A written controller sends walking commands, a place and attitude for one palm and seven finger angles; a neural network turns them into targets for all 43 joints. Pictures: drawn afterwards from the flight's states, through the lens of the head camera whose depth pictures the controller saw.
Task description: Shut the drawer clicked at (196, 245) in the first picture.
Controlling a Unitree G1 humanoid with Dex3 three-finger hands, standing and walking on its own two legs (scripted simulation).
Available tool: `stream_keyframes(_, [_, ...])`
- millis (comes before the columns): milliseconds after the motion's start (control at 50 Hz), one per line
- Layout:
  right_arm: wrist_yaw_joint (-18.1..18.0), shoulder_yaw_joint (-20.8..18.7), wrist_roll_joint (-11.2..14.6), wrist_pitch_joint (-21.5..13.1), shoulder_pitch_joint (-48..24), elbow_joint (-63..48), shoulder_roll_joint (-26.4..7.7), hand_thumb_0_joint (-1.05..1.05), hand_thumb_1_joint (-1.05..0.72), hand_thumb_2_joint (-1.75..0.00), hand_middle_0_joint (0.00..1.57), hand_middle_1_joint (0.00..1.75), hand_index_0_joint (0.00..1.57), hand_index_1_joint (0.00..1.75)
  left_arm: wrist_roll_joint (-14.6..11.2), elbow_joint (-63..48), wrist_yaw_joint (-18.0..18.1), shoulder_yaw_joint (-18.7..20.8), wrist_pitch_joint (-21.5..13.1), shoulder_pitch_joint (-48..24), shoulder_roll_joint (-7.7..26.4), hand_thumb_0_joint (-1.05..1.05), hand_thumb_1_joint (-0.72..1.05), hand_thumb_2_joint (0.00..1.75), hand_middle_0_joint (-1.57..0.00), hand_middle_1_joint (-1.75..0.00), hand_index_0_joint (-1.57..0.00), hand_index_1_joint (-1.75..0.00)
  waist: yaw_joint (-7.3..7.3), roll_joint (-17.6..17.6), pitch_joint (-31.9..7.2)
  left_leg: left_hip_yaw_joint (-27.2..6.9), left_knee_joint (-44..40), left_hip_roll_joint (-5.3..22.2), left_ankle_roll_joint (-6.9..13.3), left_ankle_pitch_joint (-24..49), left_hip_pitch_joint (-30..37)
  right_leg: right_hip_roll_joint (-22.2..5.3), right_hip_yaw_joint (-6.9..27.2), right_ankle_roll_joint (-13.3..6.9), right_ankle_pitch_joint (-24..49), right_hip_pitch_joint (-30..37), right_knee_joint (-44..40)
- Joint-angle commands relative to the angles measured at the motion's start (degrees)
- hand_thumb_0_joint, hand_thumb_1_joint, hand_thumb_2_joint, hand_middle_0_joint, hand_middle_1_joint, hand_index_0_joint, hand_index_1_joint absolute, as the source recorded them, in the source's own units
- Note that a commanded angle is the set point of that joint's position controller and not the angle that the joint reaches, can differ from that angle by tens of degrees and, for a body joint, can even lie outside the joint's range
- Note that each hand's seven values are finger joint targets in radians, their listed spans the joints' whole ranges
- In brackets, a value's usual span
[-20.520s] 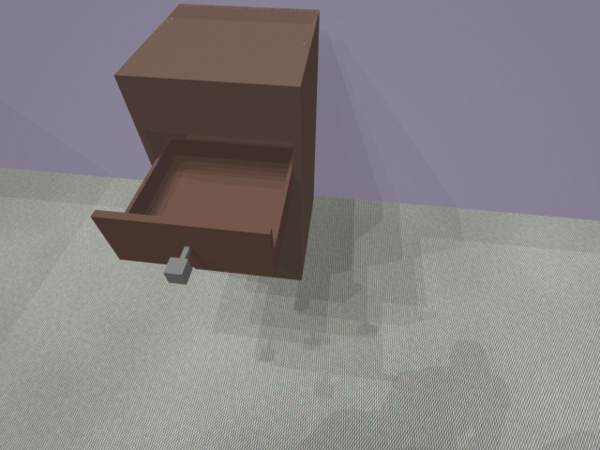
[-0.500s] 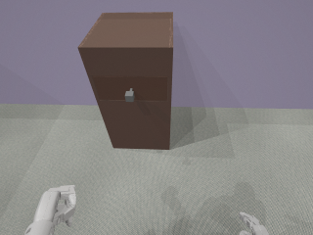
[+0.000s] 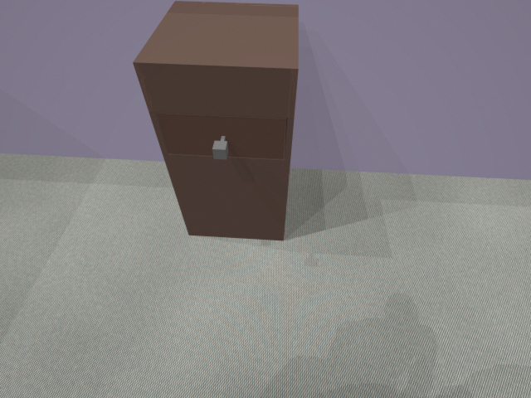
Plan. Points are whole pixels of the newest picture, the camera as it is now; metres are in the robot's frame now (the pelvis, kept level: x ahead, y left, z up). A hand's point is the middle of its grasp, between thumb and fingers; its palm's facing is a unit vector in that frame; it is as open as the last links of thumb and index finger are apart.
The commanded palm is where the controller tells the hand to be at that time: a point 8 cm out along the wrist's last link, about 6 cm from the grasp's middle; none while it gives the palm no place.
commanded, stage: let the arm hang, fingers relaxed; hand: left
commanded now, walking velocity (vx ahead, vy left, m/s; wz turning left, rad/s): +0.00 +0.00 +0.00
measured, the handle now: (221, 145) +0.82 +0.20 -0.19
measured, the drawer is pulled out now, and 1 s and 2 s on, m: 0.00 0.00 0.00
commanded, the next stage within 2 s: look to check the result in 0.46 s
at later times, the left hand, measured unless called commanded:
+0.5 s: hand out of the picture -0.02 +0.14 -0.18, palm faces +0.06 -0.99 -0.15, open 7.3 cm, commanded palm none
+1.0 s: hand out of the picture -0.02 +0.13 -0.18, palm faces +0.06 -0.98 -0.17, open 7.4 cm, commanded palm none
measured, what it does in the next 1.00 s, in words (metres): stands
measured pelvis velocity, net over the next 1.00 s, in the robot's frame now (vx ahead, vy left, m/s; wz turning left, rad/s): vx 0.01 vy -0.02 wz -0.01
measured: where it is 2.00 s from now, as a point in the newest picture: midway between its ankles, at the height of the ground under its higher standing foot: outside the picture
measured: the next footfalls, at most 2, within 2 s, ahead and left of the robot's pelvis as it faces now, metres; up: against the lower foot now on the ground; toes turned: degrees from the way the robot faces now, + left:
none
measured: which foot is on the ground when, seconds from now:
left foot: down 0.00-1.00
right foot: down 0.00-1.00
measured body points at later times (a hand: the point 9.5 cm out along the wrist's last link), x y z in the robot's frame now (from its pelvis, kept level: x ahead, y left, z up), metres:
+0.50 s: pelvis +0.00 -0.01 +0.00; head +0.00 -0.02 +0.45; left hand -0.02 +0.19 -0.16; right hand -0.04 -0.21 -0.17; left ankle +0.05 +0.10 -0.74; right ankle -0.03 -0.11 -0.74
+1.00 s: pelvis +0.01 -0.02 +0.00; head +0.02 -0.03 +0.45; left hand -0.02 +0.19 -0.16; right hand -0.01 -0.23 -0.17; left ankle +0.05 +0.10 -0.74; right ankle -0.03 -0.11 -0.74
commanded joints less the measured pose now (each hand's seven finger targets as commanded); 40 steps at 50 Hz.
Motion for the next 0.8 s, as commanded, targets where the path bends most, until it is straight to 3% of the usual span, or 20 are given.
stream_keyframes(0, [-0.66,-1.33,-0.33,-0.71,3.90,-1.17,-5.39,0.00,-0.90,-0.90,0.20,0.30,0.20,0.30,0.02,-1.32,0.34,0.57,-1.18,3.41,3.70,0.00,0.90,0.90,-0.20,-0.30,-0.20,-0.30,-0.74,-1.77,2.10,-6.00,-5.59,5.50,1.77,-3.21,2.68,-4.66,4.74,-2.75,-2.54,-7.43,-6.43])
stream_keyframes(100, [-0.55,-1.40,-0.48,-0.60,4.97,-0.23,-3.84,0.00,-0.90,-0.90,0.20,0.30,0.20,0.30,0.07,-1.29,0.64,0.63,-1.42,3.51,2.61,0.00,0.90,0.90,-0.20,-0.30,-0.20,-0.30,-0.97,-2.38,4.24,-5.06,-4.44,4.85,1.39,-2.83,2.05,-4.90,5.33,-3.00,-4.38,-9.73,-7.09])
stream_keyframes(200, [-0.73,-1.45,-0.61,-0.87,5.78,-0.09,-2.93,0.00,-0.90,-0.90,0.20,0.30,0.20,0.30,0.09,-1.71,0.65,0.99,-1.38,3.52,1.85,0.00,0.90,0.90,-0.20,-0.30,-0.20,-0.30,-0.81,1.07,3.72,-5.74,-5.37,5.00,1.46,-4.35,0.54,-4.29,5.42,-3.06,-3.79,-8.85,-5.92])
stream_keyframes(280, [-0.82,-1.54,-0.58,-1.03,6.22,-0.12,-2.65,0.00,-0.90,-0.90,0.20,0.30,0.20,0.30,0.08,-1.92,0.72,1.09,-1.61,3.00,1.26,0.00,0.90,0.90,-0.20,-0.30,-0.20,-0.30,-0.94,-1.05,3.84,-4.98,-4.21,5.00,1.26,-1.81,0.85,-4.59,5.38,-3.19,-2.66,-8.78,-6.27])
stream_keyframes(320, [-0.85,-1.60,-0.58,-1.04,6.30,-0.12,-2.34,0.00,-0.90,-0.90,0.20,0.30,0.20,0.30,0.07,-2.10,0.70,1.19,-1.60,2.70,1.20,0.00,0.90,0.90,-0.20,-0.30,-0.20,-0.30,-1.03,0.47,3.97,-4.94,-4.17,4.97,1.20,-1.84,1.01,-4.68,5.46,-3.22,-2.68,-9.15,-6.35])
stream_keyframes(780, [-1.04,-1.65,-0.39,-1.16,5.16,0.13,-3.35,0.00,-0.90,-0.90,0.20,0.30,0.20,0.30,-0.03,-1.82,0.77,1.21,-1.88,2.46,1.86,0.00,0.90,0.90,-0.20,-0.30,-0.20,-0.30,-1.09,-0.52,2.41,-3.96,-2.82,5.74,0.83,2.56,3.79,-4.74,6.03,-3.03,0.90,-7.81,-7.00])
